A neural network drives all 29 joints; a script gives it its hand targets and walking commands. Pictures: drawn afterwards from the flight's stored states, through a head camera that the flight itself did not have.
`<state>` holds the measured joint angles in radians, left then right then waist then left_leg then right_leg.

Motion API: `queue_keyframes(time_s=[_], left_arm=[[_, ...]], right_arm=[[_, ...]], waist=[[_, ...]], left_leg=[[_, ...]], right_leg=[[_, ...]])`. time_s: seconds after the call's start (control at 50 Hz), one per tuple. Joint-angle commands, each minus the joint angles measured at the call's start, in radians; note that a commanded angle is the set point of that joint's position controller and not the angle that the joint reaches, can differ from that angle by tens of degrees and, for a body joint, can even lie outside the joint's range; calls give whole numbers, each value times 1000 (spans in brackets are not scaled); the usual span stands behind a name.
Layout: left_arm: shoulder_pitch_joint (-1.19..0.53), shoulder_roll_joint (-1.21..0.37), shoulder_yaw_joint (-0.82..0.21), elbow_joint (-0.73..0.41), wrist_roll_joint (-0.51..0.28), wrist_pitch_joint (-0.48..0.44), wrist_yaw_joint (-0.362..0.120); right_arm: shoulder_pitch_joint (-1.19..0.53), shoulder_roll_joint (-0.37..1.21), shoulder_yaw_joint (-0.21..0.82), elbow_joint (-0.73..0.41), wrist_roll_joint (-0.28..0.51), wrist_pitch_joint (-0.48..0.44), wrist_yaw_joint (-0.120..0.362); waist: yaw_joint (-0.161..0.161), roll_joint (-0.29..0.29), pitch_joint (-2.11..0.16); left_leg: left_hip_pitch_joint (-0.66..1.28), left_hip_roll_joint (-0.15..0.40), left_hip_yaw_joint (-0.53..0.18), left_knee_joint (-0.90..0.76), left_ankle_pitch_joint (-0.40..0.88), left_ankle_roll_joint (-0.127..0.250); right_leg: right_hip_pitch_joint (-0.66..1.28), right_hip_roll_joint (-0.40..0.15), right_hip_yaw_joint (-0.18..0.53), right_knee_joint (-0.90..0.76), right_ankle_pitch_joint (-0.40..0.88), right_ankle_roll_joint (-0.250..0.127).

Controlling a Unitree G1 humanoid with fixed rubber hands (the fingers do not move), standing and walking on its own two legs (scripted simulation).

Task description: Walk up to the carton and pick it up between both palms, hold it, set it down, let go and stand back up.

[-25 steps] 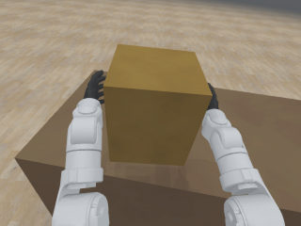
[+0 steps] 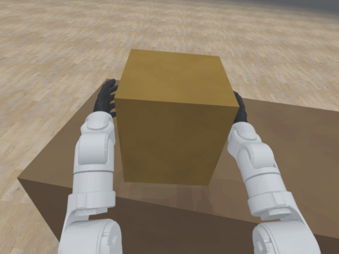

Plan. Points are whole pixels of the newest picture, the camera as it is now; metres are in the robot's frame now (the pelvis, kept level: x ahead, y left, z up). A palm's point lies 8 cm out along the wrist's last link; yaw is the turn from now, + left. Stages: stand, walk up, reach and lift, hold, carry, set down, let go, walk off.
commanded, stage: hold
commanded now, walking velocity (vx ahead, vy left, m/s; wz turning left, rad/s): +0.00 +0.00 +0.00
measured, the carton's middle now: (171, 119) +0.39 -0.01 +0.17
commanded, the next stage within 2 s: set down in 1.52 s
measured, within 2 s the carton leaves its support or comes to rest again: neither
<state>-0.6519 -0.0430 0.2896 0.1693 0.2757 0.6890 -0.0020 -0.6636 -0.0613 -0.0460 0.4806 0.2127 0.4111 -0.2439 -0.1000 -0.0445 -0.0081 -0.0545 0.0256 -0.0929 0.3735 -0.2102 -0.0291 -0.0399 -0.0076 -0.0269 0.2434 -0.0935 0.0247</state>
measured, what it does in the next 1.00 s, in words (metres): stands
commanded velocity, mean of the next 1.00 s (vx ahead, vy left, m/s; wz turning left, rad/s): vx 0.00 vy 0.00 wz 0.00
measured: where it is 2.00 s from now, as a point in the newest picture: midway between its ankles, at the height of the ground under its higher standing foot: outside the picture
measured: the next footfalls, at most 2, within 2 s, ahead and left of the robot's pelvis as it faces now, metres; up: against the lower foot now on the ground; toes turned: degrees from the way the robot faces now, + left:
none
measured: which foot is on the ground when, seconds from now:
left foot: down 0.00-1.00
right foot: down 0.00-1.00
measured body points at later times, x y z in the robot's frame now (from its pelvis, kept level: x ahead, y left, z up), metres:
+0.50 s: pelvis -0.01 +0.00 +0.00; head -0.05 +0.03 +0.45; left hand +0.39 +0.13 +0.20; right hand +0.37 -0.17 +0.19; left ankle +0.01 +0.14 -0.75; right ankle +0.03 -0.14 -0.75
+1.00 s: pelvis +0.00 +0.00 +0.00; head -0.05 +0.03 +0.45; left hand +0.39 +0.14 +0.20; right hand +0.37 -0.17 +0.18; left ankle +0.01 +0.14 -0.75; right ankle +0.03 -0.14 -0.75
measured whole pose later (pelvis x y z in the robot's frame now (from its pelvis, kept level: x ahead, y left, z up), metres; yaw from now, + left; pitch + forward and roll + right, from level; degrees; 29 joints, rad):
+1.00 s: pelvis +0.00 +0.00 +0.00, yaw +0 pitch -7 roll -2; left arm -0.66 -0.05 0.31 0.19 0.30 0.70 -0.01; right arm -0.66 -0.06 -0.04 0.50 0.21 0.40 -0.24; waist -0.10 -0.05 0.01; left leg -0.03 0.03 -0.09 0.37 -0.21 -0.03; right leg -0.02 0.00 -0.02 0.24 -0.10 0.02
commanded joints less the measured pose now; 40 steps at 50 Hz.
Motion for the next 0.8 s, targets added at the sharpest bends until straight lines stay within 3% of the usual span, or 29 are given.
queue_keyframes(time_s=[0.0, 0.04, 0.08, 0.1, 0.12, 0.16, 0.22, 0.24, 0.26, 0.28, 0.3, 0.34, 0.36, 0.38, 0.42, 0.46, 0.52, 0.54, 0.56, 0.58, 0.6, 0.62, 0.64, 0.68, 0.7, 0.72, 0.74, 0.76, 0.78], left_arm=[[-619, -596, -504, -45, -141, -51, -157], [-587, -613, -492, -47, -142, -45, -160], [-602, -614, -498, -76, -135, -47, -162], [-599, -600, -500, -54, -134, -46, -163], [-620, -599, -498, -97, -140, -50, -162], [-664, -621, -547, -107, -165, -56, -155], [-643, -639, -577, -129, -181, -68, -145], [-657, -641, -561, -107, -158, -60, -146], [-622, -608, -512, -25, -130, -48, -153], [-628, -622, -535, -56, -148, -51, -157], [-637, -625, -534, -73, -155, -54, -153], [-663, -596, -484, 10, -127, -48, -156], [-630, -605, -476, -5, -125, -51, -157], [-636, -608, -491, 32, -135, -48, -161], [-679, -610, -494, -51, -149, -68, -159], [-669, -610, -487, 15, -148, -73, -157], [-675, -612, -501, -36, -151, -80, -149], [-645, -623, -478, -7, -137, -75, -140], [-656, -616, -489, -4, -144, -74, -146], [-646, -610, -480, -38, -136, -77, -145], [-669, -617, -500, -21, -147, -73, -147], [-669, -623, -511, -68, -161, -83, -150], [-668, -607, -504, -49, -158, -79, -152], [-642, -592, -465, -6, -128, -61, -165], [-636, -598, -491, -20, -139, -57, -169], [-607, -576, -460, -5, -137, -57, -172], [-611, -596, -459, -14, -125, -56, -167], [-660, -622, -518, -82, -169, -67, -170], [-660, -642, -575, -142, -188, -73, -163]], right_arm=[[-837, 617, 409, -334, 111, -79, 126], [-823, 612, 414, -352, 112, -87, 127], [-844, 621, 434, -367, 105, -99, 136], [-853, 606, 414, -372, 112, -102, 131], [-844, 620, 419, -382, 105, -102, 129], [-879, 628, 410, -407, 112, -107, 127], [-875, 628, 432, -445, 129, -109, 136], [-834, 618, 402, -378, 111, -100, 132], [-866, 600, 392, -352, 104, -96, 134], [-862, 617, 389, -388, 103, -104, 135], [-898, 620, 407, -413, 110, -110, 142], [-876, 612, 366, -296, 77, -89, 144], [-884, 621, 381, -332, 82, -101, 147], [-881, 613, 353, -315, 71, -102, 144], [-903, 648, 384, -361, 86, -111, 143], [-930, 646, 383, -382, 80, -114, 140], [-922, 658, 406, -369, 98, -118, 145], [-946, 648, 422, -365, 107, -119, 149], [-903, 634, 395, -326, 93, -113, 143], [-916, 658, 427, -373, 107, -121, 142], [-902, 637, 391, -331, 99, -118, 139], [-894, 655, 409, -409, 95, -121, 135], [-856, 647, 398, -332, 94, -101, 130], [-884, 646, 405, -338, 94, -102, 128], [-858, 634, 394, -347, 99, -105, 124], [-892, 640, 421, -397, 109, -105, 121], [-897, 636, 418, -384, 107, -101, 121], [-883, 657, 406, -412, 112, -108, 121], [-853, 657, 417, -465, 119, -111, 117]], waist=[[-14, 84, -375], [-11, 31, -358], [15, 52, -425], [-1, 74, -383], [-6, 48, -402], [-30, 94, -403], [-16, 93, -442], [-34, 103, -398], [-26, 94, -326], [-31, 86, -366], [-5, 88, -402], [-18, 66, -324], [3, 59, -346], [-19, 70, -319], [-2, 51, -426], [-4, 50, -431], [10, 50, -456], [30, 67, -440], [-9, 46, -395], [29, 57, -434], [-9, 48, -396], [-14, 32, -464], [-18, 20, -420], [12, 50, -378], [-21, 54, -372], [4, 18, -398], [1, 49, -384], [-52, 63, -441], [-43, 83, -488]], left_leg=[[31, -81, 85, -34, 294, -28], [31, -81, 86, -46, 306, -23], [37, -74, 88, -42, 317, -28], [45, -78, 89, -42, 306, -27], [38, -81, 89, -42, 319, -24], [52, -81, 83, -29, 306, -32], [51, -79, 72, -16, 368, -36], [49, -79, 81, -24, 322, -40], [44, -79, 84, -35, 265, -31], [23, -76, 88, -46, 241, -26], [22, -78, 84, -48, 257, -26], [-11, -74, 91, -63, 179, -13], [-10, -77, 91, -68, 174, -13], [-10, -75, 94, -70, 159, -10], [14, -82, 91, -63, 209, -4], [-4, -83, 95, -60, 200, 3], [18, -80, 89, -47, 238, -6], [8, -76, 84, -51, 230, -11], [11, -79, 93, -53, 212, -12], [7, -80, 91, -50, 240, -4], [16, -76, 89, -49, 235, -14], [41, -80, 87, -43, 263, -7], [22, -77, 86, -47, 251, -8], [17, -86, 96, -57, 238, -6], [10, -85, 96, -52, 231, -8], [-1, -88, 97, -49, 248, 3], [16, -84, 99, -54, 253, -7], [35, -84, 86, -35, 287, -17], [58, -89, 84, -16, 346, -28]], right_leg=[[227, 74, -31, 16, 157, 1], [226, 84, -40, 9, 165, 8], [243, 87, -51, 20, 147, -1], [223, 82, -38, 12, 144, 0], [230, 86, -46, 16, 158, 2], [202, 87, -36, 15, 145, -4], [230, 92, -39, 16, 173, -1], [206, 91, -39, 15, 136, -2], [173, 78, -39, 5, 96, -8], [190, 76, -39, 7, 89, -9], [192, 83, -36, 10, 102, -7], [186, 74, -34, -5, 42, -1], [190, 67, -35, 2, 47, -1], [176, 68, -31, -2, 38, -1], [206, 68, -28, 12, 98, 7], [211, 68, -25, 3, 90, 6], [217, 74, -23, 13, 114, 7], [211, 76, -29, 15, 99, 4], [205, 72, -33, 10, 97, 9], [241, 75, -28, 18, 113, 10], [208, 81, -44, 11, 106, 10], [225, 76, -33, 14, 152, 14], [215, 77, -44, 10, 144, 19], [226, 72, -36, 8, 121, 9], [237, 69, -31, 11, 136, 12], [263, 70, -30, 12, 177, 16], [235, 70, -27, 13, 156, 17], [255, 79, -30, 14, 193, 13], [256, 82, -27, 26, 233, 16]])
